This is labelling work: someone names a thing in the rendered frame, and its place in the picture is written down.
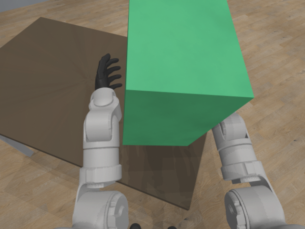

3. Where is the carton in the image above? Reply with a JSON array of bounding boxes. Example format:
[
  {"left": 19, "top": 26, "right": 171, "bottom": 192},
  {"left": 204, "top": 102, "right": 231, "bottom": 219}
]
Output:
[{"left": 122, "top": 0, "right": 254, "bottom": 146}]

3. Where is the table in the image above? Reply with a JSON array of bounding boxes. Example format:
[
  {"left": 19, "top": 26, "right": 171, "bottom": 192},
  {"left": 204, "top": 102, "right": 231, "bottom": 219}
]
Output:
[{"left": 0, "top": 17, "right": 207, "bottom": 211}]

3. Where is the right robot forearm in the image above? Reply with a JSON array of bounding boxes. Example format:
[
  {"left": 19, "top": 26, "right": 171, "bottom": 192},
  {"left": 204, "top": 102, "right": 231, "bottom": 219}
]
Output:
[{"left": 211, "top": 111, "right": 285, "bottom": 219}]

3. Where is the robot left hand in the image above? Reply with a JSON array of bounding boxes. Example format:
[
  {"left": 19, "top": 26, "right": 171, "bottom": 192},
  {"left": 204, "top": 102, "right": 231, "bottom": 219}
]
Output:
[{"left": 95, "top": 53, "right": 122, "bottom": 90}]

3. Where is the left robot forearm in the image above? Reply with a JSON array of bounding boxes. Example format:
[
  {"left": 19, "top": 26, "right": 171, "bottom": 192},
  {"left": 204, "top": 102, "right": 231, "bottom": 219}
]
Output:
[{"left": 72, "top": 87, "right": 122, "bottom": 218}]

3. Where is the robot left upper arm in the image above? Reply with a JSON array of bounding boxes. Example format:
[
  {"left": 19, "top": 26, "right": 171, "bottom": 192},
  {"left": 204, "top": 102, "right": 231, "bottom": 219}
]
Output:
[{"left": 54, "top": 191, "right": 129, "bottom": 229}]

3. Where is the robot right upper arm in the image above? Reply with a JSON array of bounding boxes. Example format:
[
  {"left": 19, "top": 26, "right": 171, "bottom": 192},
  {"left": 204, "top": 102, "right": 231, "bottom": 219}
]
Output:
[{"left": 224, "top": 185, "right": 305, "bottom": 229}]

